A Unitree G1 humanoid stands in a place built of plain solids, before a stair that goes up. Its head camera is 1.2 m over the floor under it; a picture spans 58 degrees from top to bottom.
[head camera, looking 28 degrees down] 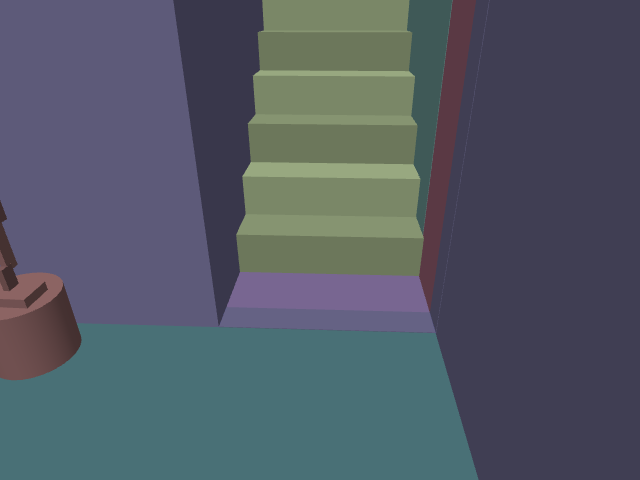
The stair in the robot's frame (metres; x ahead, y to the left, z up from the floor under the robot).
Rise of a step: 0.22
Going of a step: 0.24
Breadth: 0.92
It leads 2 degrees to the right of straight ahead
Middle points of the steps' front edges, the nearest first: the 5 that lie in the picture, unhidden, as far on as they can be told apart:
1.88 -0.05 0.22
2.13 -0.06 0.44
2.37 -0.07 0.65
2.61 -0.08 0.87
2.85 -0.09 1.08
